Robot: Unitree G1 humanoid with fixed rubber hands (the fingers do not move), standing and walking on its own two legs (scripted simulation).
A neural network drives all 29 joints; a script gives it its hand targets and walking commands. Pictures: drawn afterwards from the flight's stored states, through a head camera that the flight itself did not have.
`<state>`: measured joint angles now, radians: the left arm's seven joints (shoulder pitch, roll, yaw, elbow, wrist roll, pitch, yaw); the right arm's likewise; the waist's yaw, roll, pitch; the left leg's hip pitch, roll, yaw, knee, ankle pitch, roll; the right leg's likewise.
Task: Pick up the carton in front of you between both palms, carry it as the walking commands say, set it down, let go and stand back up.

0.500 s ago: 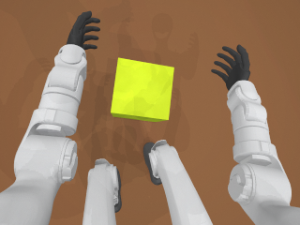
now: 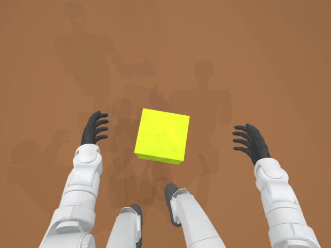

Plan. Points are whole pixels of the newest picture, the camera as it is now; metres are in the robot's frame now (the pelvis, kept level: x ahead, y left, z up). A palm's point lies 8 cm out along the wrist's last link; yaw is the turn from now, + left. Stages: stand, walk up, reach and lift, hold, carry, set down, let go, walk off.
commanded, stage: let go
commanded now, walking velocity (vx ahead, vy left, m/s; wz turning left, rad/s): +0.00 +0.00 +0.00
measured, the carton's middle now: (161, 139) +0.45 -0.07 -0.58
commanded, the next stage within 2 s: stand in 1.02 s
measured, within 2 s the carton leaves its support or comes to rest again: neither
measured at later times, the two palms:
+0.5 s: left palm (31, 188) +0.29 +0.22 -0.02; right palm (266, 181) +0.23 -0.22 +0.00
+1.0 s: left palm out of the picture +0.26 +0.30 +0.00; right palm (252, 189) +0.22 -0.19 +0.01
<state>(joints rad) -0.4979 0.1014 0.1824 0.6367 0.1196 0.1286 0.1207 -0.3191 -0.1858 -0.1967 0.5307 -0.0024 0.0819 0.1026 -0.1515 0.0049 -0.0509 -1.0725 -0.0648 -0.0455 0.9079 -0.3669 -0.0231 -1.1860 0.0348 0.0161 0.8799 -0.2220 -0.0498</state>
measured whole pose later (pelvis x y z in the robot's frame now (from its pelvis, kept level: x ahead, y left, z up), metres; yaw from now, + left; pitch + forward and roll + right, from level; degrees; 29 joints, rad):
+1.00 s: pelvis +0.08 +0.07 +0.07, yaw -4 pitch +0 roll -2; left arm 0.23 0.22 0.01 0.50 -0.04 0.06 0.02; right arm 0.24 -0.24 -0.05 0.43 0.02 0.15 0.02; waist -0.01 0.03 -0.01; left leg -0.12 -0.08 -0.03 0.49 -0.36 0.09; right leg -0.24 0.03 0.08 0.46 -0.23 0.00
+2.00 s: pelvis +0.08 +0.00 +0.07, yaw +0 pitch -2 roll +0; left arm 0.14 0.34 0.06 0.95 0.02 0.00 0.01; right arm 0.19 -0.38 0.00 0.88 -0.03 -0.01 -0.04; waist 0.02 0.05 0.01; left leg -0.05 -0.01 -0.10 0.40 -0.32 -0.01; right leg -0.17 0.06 -0.01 0.42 -0.22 -0.05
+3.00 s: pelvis +0.07 +0.01 +0.08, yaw -1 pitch -2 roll +0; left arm 0.09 0.38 0.01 1.07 0.01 -0.01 0.01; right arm 0.16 -0.41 0.00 1.01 -0.02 -0.01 -0.02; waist 0.01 0.03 0.04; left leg -0.02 -0.02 -0.07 0.31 -0.25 0.00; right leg -0.15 0.05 0.02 0.35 -0.16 -0.04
